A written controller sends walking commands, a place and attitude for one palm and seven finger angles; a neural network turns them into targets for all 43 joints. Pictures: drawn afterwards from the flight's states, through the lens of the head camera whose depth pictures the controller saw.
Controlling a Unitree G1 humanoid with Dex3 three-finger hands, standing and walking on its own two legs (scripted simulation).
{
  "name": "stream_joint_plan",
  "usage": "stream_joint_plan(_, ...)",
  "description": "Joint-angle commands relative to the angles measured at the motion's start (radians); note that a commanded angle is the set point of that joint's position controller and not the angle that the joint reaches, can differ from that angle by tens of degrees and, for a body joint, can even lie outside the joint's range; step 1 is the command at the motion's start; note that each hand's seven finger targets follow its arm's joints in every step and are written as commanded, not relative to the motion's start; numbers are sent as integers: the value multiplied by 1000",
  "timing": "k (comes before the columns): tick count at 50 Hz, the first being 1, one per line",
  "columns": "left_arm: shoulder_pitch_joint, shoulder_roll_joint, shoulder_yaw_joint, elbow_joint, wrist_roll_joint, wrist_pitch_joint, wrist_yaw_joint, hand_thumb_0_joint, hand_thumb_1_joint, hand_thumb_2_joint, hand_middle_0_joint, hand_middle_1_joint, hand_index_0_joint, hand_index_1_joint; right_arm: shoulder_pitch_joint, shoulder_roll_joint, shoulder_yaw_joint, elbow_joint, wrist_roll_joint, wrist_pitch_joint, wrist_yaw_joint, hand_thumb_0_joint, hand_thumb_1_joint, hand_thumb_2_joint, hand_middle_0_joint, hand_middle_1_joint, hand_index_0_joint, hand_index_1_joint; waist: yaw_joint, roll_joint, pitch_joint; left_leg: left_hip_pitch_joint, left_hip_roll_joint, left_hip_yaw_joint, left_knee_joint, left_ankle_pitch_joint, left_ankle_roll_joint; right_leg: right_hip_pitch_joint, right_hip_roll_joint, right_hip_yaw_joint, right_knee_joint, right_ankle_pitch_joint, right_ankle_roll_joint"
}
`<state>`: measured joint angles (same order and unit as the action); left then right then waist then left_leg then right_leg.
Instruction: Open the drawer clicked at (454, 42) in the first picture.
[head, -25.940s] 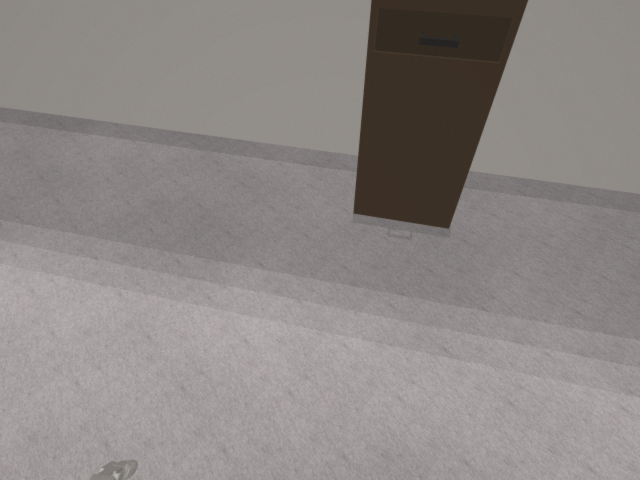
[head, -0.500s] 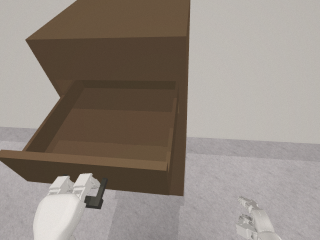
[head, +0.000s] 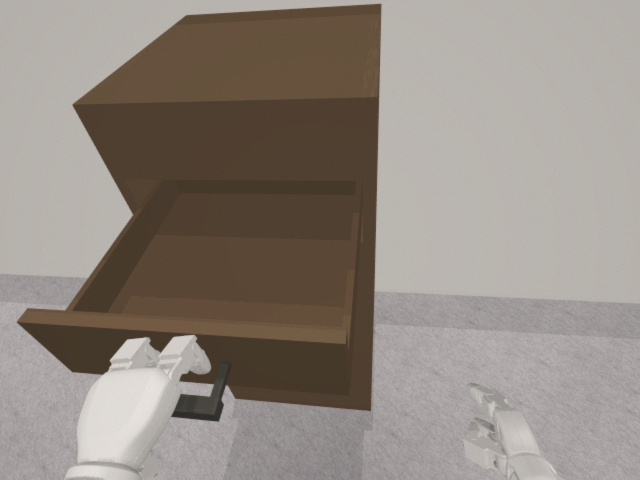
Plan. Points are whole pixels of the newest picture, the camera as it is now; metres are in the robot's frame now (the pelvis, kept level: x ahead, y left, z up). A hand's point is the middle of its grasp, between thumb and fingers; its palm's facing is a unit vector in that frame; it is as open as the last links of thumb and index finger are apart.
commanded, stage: lift the hand off the handle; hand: left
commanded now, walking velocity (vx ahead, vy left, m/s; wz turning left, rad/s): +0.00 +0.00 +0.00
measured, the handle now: (177, 386) +0.20 +0.21 +0.06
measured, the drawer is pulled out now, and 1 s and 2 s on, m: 0.28 0.28 0.28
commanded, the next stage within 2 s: draw the hand back to the body in 0.92 s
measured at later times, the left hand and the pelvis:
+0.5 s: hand (134, 362) +0.18 +0.20 +0.16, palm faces +0.24 -0.20 -0.95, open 13.7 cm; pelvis +0.00 +0.03 +0.01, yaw -1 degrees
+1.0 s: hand (125, 337) +0.18 +0.19 +0.20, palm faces +0.28 -0.31 -0.91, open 13.9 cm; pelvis -0.03 +0.03 +0.02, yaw -1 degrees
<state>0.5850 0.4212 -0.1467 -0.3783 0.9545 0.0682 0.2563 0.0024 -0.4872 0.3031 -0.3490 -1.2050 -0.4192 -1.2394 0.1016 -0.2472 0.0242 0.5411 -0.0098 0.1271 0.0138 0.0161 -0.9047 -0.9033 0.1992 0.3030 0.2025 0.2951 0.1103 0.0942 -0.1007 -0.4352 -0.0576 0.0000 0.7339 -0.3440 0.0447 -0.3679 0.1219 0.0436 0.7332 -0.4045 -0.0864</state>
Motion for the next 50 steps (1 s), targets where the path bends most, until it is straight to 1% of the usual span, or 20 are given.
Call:
stream_joint_plan(1,-139,127,139,-339,3,0,48,0,-500,300,-300,-1200,-300,-1200,-179,-80,-29,-192,-1,-51,1,0,-900,-900,200,300,200,300,-6,-52,-78,213,24,-41,-62,189,6,-106,-90,129,-213,159,35)
stream_joint_plan(8,-117,109,122,-431,-12,26,18,0,-500,300,-300,-1200,-300,-1200,-191,-84,-24,-215,14,-47,19,0,-900,-900,200,300,200,300,-1,-19,-100,261,47,-52,-89,245,2,-82,-83,100,-205,179,25)
stream_joint_plan(14,-88,134,116,-504,-4,60,-16,0,-500,300,-300,-1200,-300,-1200,-169,-84,-16,-233,20,-38,33,0,-900,-900,200,300,200,300,13,-64,-101,267,69,-48,-102,310,-5,-60,-85,78,-198,202,32)
stream_joint_plan(18,-143,109,87,-526,-19,95,-51,0,-500,300,-300,-1200,-300,-1200,-217,-86,-7,-238,37,-22,45,0,-900,-900,200,300,200,300,0,-42,-61,286,84,-73,-140,297,-5,-53,-76,58,-205,171,30)
stream_joint_plan(22,-201,121,68,-501,-5,136,-93,0,-500,300,-300,-1200,-300,-1200,-208,-73,-2,-231,39,-3,47,0,-900,-900,200,300,200,300,7,-76,-35,275,89,-57,-177,261,-13,-29,-79,38,-220,124,40)
stream_joint_plan(23,-214,114,80,-487,-34,152,-104,0,-500,300,-300,-1200,-300,-1200,-252,-77,5,-229,53,2,50,0,-900,-900,200,300,200,300,0,-71,-26,280,91,-74,-190,238,-8,-15,-74,41,-220,131,36)
stream_joint_plan(29,-298,78,20,-516,-64,195,-174,0,-500,300,-300,-1200,-300,-1200,-255,-63,15,-235,56,27,64,0,-900,-900,200,300,200,300,16,-60,-33,278,95,-61,-247,230,-9,62,-79,-6,-213,135,48)
stream_joint_plan(33,-393,138,82,-543,-91,206,-175,0,-500,300,-300,-1200,-300,-1200,-298,-75,18,-234,65,33,57,0,-900,-900,200,300,200,300,9,-27,-23,276,104,-67,-266,179,-6,99,-66,15,-224,131,45)
stream_joint_plan(34,-392,130,74,-544,-69,210,-180,0,-500,300,-300,-1200,-300,-1200,-274,-63,23,-233,54,34,58,0,-900,-900,200,300,200,300,26,-53,-42,278,99,-57,-266,196,-8,104,-72,11,-232,119,45)
stream_joint_plan(35,-390,142,94,-514,-73,209,-182,0,-500,300,-300,-1200,-300,-1200,-282,-66,18,-218,56,39,57,0,-900,-900,200,300,200,300,15,-62,-1,282,98,-58,-272,195,-14,84,-67,34,-253,105,41)
stream_joint_plan(37,-406,128,76,-551,-81,211,-190,0,-500,300,-300,-1200,-300,-1200,-282,-69,17,-225,57,43,65,0,-900,-900,200,300,200,300,19,-40,-22,299,96,-54,-273,219,-13,98,-68,29,-256,123,42)
stream_joint_plan(38,-410,153,118,-568,-124,217,-186,0,-500,300,-300,-1200,-300,-1200,-308,-78,18,-234,72,38,66,0,-900,-900,200,300,200,300,8,-20,-29,285,104,-62,-276,194,-8,129,-65,23,-242,143,42)
stream_joint_plan(39,-410,146,107,-579,-102,222,-193,0,-500,300,-300,-1200,-300,-1200,-294,-67,20,-234,63,37,69,0,-900,-900,200,300,200,300,29,-28,-55,288,97,-51,-274,215,-11,134,-69,27,-246,135,42)
stream_joint_plan(42,-442,126,85,-526,-120,223,-212,0,-500,300,-300,-1200,-300,-1200,-293,-65,13,-213,63,37,69,0,-900,-900,200,300,200,300,5,-72,27,301,85,-45,-282,186,-10,84,-72,32,-295,88,48)
stream_joint_plan(43,-432,139,119,-508,-156,227,-213,0,-500,300,-300,-1200,-300,-1200,-316,-70,15,-217,79,31,69,0,-900,-900,200,300,200,300,-4,-60,51,282,90,-52,-289,142,-6,91,-66,33,-294,83,47)
stream_joint_plan(44,-421,114,88,-474,-136,230,-224,0,-500,300,-300,-1200,-300,-1200,-296,-57,21,-210,68,30,71,0,-900,-900,200,300,200,300,9,-85,56,277,78,-37,-293,142,-6,85,-75,24,-305,55,50)
stream_joint_plan(45,-434,117,94,-443,-134,226,-228,0,-500,300,-300,-1200,-300,-1200,-288,-61,14,-193,68,33,69,0,-900,-900,200,300,200,300,-6,-102,80,281,76,-35,-295,126,-9,65,-76,41,-324,26,51)
stream_joint_plan(48,-462,180,160,-471,-163,216,-220,0,-500,300,-300,-1200,-300,-1200,-311,-75,15,-208,77,25,61,0,-900,-900,200,300,200,300,-3,-58,48,263,76,-32,-302,75,-3,114,-74,50,-323,17,55)
stream_joint_plan(49,-482,164,134,-476,-132,217,-223,0,-500,300,-300,-1200,-300,-1200,-309,-63,20,-210,66,22,61,0,-900,-900,200,300,200,300,14,-54,17,268,65,-22,-292,91,-4,116,-81,54,-325,-1,53)
stream_joint_plan(50,-490,161,131,-458,-128,211,-222,0,-500,300,-300,-1200,-300,-1200,-303,-63,15,-198,63,21,58,0,-900,-900,200,300,200,300,2,-67,35,276,62,-27,-292,92,-6,99,-82,65,-339,-19,50)
